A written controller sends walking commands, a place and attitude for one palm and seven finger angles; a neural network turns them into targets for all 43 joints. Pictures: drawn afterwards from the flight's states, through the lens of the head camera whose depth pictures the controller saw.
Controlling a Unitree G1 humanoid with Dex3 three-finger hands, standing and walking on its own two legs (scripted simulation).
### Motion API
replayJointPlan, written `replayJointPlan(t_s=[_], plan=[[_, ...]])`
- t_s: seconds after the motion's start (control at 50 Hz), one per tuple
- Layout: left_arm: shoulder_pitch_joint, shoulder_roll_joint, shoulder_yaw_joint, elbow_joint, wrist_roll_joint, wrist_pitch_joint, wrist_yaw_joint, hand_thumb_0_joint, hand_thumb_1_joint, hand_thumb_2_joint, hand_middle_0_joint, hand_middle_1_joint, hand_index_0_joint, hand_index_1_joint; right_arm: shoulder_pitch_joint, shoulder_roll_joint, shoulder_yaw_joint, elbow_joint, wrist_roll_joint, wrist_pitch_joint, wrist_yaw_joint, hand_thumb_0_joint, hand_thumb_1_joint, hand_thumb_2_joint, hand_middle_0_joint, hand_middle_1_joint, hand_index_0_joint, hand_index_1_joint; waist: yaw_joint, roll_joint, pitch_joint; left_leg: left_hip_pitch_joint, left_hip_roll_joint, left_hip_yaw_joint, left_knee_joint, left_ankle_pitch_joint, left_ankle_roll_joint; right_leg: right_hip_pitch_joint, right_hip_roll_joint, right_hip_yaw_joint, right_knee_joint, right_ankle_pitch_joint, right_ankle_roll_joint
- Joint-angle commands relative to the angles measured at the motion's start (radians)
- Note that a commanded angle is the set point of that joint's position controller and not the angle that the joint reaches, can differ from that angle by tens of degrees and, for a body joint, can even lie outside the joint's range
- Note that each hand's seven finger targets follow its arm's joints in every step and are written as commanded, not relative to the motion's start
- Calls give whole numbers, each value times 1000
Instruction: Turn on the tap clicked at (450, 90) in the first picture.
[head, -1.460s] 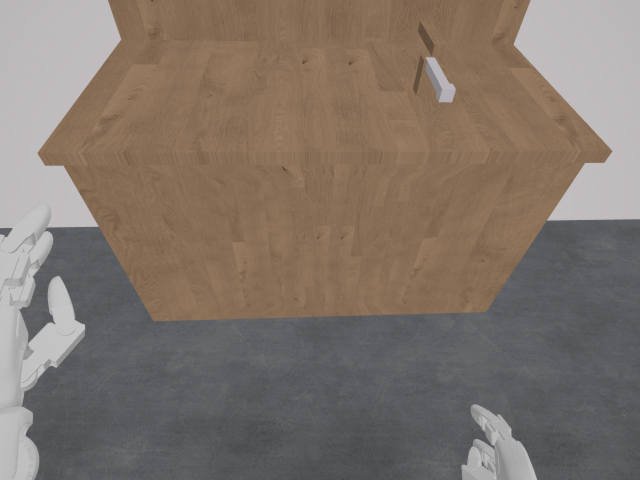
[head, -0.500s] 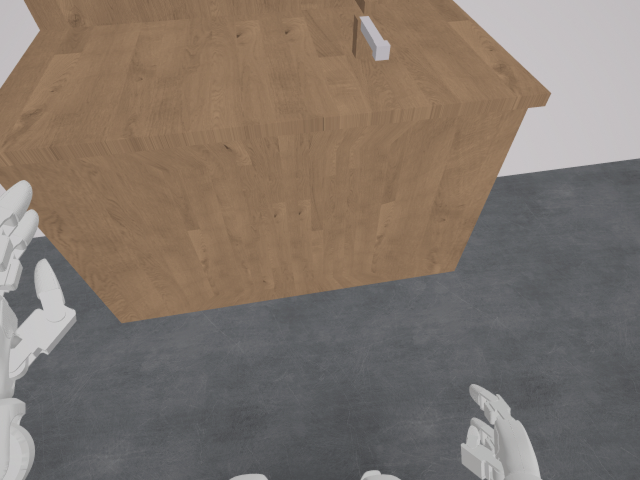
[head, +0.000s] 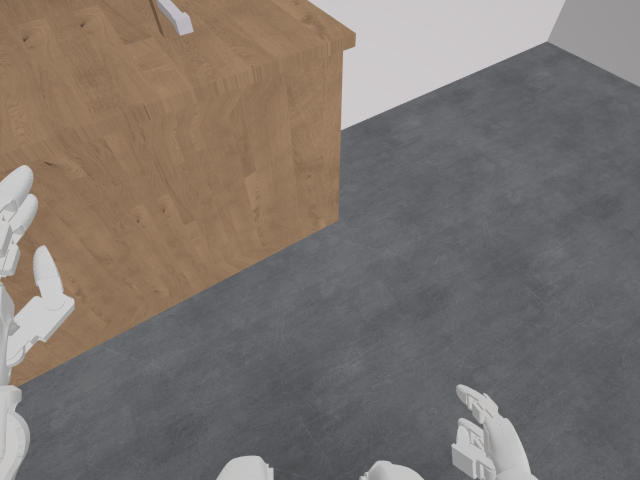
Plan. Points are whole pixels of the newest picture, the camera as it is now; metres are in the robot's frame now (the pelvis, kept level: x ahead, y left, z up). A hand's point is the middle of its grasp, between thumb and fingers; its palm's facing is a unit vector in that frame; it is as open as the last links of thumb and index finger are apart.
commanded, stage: walk to a spot facing it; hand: left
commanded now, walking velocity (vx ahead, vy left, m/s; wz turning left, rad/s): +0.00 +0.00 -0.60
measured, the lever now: (182, 23) +0.86 +0.31 +0.12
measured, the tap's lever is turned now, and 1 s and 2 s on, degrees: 0 0 0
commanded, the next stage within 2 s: turn to face it in 1.26 s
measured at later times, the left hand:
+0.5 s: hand (209, 269) +0.26 +0.11 +0.20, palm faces +0.16 -0.89 -0.42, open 7.4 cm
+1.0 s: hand (364, 198) +0.34 -0.02 +0.20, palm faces +0.07 -0.93 -0.36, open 7.4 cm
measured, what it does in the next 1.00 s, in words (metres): steps to the right, turning right: left foot, then right foot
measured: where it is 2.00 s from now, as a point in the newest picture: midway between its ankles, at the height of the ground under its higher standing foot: (441, 465)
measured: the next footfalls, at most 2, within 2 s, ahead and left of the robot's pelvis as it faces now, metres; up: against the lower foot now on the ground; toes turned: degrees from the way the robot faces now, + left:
left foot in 0.24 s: +0.04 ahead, +0.12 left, +0.00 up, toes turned -5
right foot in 0.56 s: +0.02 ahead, -0.22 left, +0.00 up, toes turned -30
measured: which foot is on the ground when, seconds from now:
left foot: up 0.00-0.22, down 0.24-0.56, up 0.58-1.00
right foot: down 0.00-0.26, up 0.28-0.54, down 0.56-1.00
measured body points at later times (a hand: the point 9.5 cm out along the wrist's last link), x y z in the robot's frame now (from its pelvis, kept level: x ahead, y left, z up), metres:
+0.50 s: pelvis -0.02 -0.05 +0.02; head -0.02 -0.06 +0.47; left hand +0.25 +0.16 +0.22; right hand +0.06 -0.29 -0.08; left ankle +0.00 +0.12 -0.72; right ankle -0.01 -0.17 -0.67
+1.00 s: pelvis +0.06 -0.16 +0.02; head +0.06 -0.15 +0.47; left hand +0.33 +0.03 +0.22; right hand +0.07 -0.46 -0.06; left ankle +0.15 -0.07 -0.70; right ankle -0.01 -0.20 -0.72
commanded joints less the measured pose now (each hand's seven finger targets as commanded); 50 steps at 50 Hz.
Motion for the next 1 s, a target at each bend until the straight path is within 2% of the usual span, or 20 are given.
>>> replayJointPlan(t_s=[0.0, 0.14, 0.2, 0.22, 0.24, 0.26, 0.3, 0.32, 0.38, 0.46, 0.5, 0.52, 0.54, 0.56, 0.58, 0.6, 0.64, 0.72, 0.86, 0.98], plan=[[168, 211, 209, -294, -32, -84, 36, 0, 900, 900, -200, -300, -200, -300, -49, -78, -40, -163, 3, -5, -9, 0, -900, -900, 200, 300, 200, 300, 12, -87, -331, -170, -60, -76, 130, 47, -4, 353, -278, 387, -253, 562, -99], [115, 193, 159, -267, -28, -77, 40, 0, 900, 900, -200, -300, -200, -300, -38, -112, -51, -155, 2, -1, -21, 0, -900, -900, 200, 300, 200, 300, 24, -127, -287, 62, -106, -21, -320, 38, 35, 114, -234, 488, -373, -14, -110], [63, 166, 116, -209, -20, -77, 35, 0, 900, 900, -200, -300, -200, -300, 8, -128, -52, -137, -1, -16, -31, 0, -900, -900, 200, 300, 200, 300, -2, -63, -251, 320, -88, -3, -606, 80, 83, -110, -141, 452, -325, -277, -42], [32, 146, 91, -214, -19, -86, 26, 0, 900, 900, -200, -300, -200, -300, 4, -147, -59, -149, -1, -24, -44, 0, -900, -900, 200, 300, 200, 300, -8, 44, -201, 388, 23, -123, -740, -8, 135, -228, -51, 372, -178, -286, 3], [-11, 151, 100, -224, -13, -99, 19, 0, 900, 900, -200, -300, -200, -300, -6, -168, -66, -151, -9, -34, -51, 0, -900, -900, 200, 300, 200, 300, -3, 246, -171, 426, 235, -371, -845, -108, 227, -343, 61, 204, 117, -242, 59], [-90, 180, 109, -250, 14, -115, 18, 0, 900, 900, -200, -300, -200, -300, -25, -139, -59, -141, -7, -44, -52, 0, -900, -900, 200, 300, 200, 300, -5, 309, -148, 277, 363, -473, -898, -185, 293, -328, 5, 86, 427, -217, 84], [-60, 145, 75, -167, 29, -116, 7, 0, 900, 900, -200, -300, -200, -300, -23, -140, -66, -124, 1, -55, -38, 0, -900, -900, 200, 300, 200, 300, -1, 174, -58, 155, 313, -298, -865, -138, 284, -335, -71, 80, 606, -141, 93], [-97, 152, 69, -190, 36, -113, 6, 0, 900, 900, -200, -300, -200, -300, -32, -137, -65, -117, 7, -64, -33, 0, -900, -900, 200, 300, 200, 300, 9, 160, -58, 186, 280, -197, -839, -89, 261, -359, -86, 49, 601, -107, 102], [-92, 117, 39, -154, 36, -110, 14, 0, 900, 900, -200, -300, -200, -300, -10, -150, -70, -113, 1, -67, -41, 0, -900, -900, 200, 300, 200, 300, 1, 171, -35, 141, 246, -55, -806, 76, 215, -247, -112, -24, 405, -109, 112], [-104, 151, 70, -135, 33, -107, 14, 0, 900, 900, -200, -300, -200, -300, -4, -148, -70, -119, -12, -85, -47, 0, -900, -900, 200, 300, 200, 300, 3, 243, -73, 145, 224, 79, -726, 184, 172, -17, -69, -146, 72, -134, 116], [-94, 171, 93, -138, 26, -94, 18, 0, 900, 900, -200, -300, -200, -300, 7, -143, -74, -117, -9, -91, -45, 0, -900, -900, 200, 300, 200, 300, 22, 177, -153, 114, 180, 142, -485, 272, 144, 190, -10, -196, -105, -76, 96], [-57, 164, 87, -127, 24, -78, 20, 0, 900, 900, -200, -300, -200, -300, 6, -130, -74, -119, 1, -91, -43, 0, -900, -900, 200, 300, 200, 300, 35, 62, -209, 24, 115, 176, -264, 306, 126, 335, -34, -119, -181, -39, 59], [-76, 208, 122, -172, 25, -79, 26, 0, 900, 900, -200, -300, -200, -300, -9, -99, -71, -130, 12, -92, -36, 0, -900, -900, 200, 300, 200, 300, 34, -197, -262, -193, 12, 189, 53, 127, 88, 490, -231, 254, -266, 35, -56], [-36, 295, 219, -188, 7, -93, 40, 0, 900, 900, -200, -300, -200, -300, -73, -100, -61, -153, 6, -94, -38, 0, -900, -900, 200, 300, 200, 300, 56, -332, -260, -395, -57, 63, 272, -105, 62, 490, -421, 625, -356, 204, -165], [-36, 275, 223, -216, -5, -93, 37, 0, 900, 900, -200, -300, -200, -300, -66, -109, -71, -119, 2, -88, -33, 0, -900, -900, 200, 300, 200, 300, 40, -234, -296, -351, -8, -72, 305, -53, 58, 406, -432, 636, -405, -78, -154], [11, 277, 224, -255, -8, -96, 30, 0, 900, 900, -200, -300, -200, -300, -66, -107, -64, -119, 5, -75, -28, 0, -900, -900, 200, 300, 200, 300, 28, -202, -266, -376, 1, -86, 332, 21, 50, 385, -434, 634, -419, -188, -174], [90, 247, 227, -281, -13, -98, 22, 0, 900, 900, -200, -300, -200, -300, -91, -107, -56, -105, 11, -37, -32, 0, -900, -900, 200, 300, 200, 300, 10, -107, -246, -346, 22, -82, 285, 110, 37, 318, -381, 433, -411, -89, -154], [151, 197, 206, -241, -13, -93, 32, 0, 900, 900, -200, -300, -200, -300, -63, -104, -60, -96, 7, -16, -52, 0, -900, -900, 200, 300, 200, 300, -17, -123, -258, -210, 15, -25, -22, 170, 49, 260, -332, 222, -401, 92, -120], [50, 165, 112, -188, -2, -62, 48, 0, 900, 900, -200, -300, -200, -300, -27, -119, -68, -119, 6, -43, -69, 0, -900, -900, 200, 300, 200, 300, 13, -109, -168, -102, -41, 69, -309, 219, 87, 246, -345, 219, -458, -57, -117], [-60, 178, 76, -266, 6, -55, 61, 0, 900, 900, -200, -300, -200, -300, 3, -126, -71, -123, -1, -53, -80, 0, -900, -900, 200, 300, 200, 300, 8, -29, -145, 108, -82, 109, -539, 268, 107, 249, -309, 132, -288, 61, -71]])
